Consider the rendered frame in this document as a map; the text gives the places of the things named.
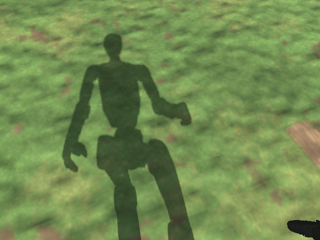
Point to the robot right hand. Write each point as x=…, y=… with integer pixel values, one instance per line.
x=309, y=229

